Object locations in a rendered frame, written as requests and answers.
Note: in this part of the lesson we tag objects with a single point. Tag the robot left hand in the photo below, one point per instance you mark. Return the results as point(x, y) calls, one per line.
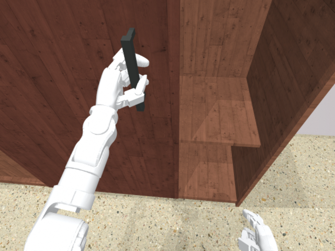
point(114, 78)

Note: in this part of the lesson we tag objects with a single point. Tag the wardrobe door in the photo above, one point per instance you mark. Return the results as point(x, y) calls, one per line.
point(8, 167)
point(52, 56)

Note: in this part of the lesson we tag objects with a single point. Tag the robot right hand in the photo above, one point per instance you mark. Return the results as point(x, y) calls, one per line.
point(260, 240)

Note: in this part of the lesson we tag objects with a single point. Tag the robot left upper arm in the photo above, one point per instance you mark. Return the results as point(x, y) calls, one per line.
point(57, 232)

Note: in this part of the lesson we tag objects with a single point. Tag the robot left forearm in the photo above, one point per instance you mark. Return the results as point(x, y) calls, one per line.
point(85, 166)

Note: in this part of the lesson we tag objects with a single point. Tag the handle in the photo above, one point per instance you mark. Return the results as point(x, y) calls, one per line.
point(131, 62)

